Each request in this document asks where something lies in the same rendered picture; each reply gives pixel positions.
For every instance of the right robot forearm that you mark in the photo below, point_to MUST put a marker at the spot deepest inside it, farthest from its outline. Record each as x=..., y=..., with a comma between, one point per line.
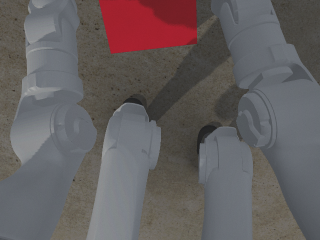
x=257, y=45

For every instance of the robot right thigh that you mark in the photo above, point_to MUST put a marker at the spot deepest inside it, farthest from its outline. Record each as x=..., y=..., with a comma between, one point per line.
x=227, y=190

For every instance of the right robot upper arm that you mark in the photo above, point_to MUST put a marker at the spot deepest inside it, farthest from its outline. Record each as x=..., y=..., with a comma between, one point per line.
x=283, y=120

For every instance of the carton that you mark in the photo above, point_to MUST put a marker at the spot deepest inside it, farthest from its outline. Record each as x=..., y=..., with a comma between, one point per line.
x=135, y=25

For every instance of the left robot forearm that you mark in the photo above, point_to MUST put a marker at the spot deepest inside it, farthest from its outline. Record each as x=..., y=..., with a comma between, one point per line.
x=51, y=55

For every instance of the left robot foot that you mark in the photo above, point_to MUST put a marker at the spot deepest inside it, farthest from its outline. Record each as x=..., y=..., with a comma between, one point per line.
x=133, y=100

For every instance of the left robot upper arm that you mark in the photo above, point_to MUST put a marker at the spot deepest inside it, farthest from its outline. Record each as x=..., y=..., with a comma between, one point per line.
x=51, y=143

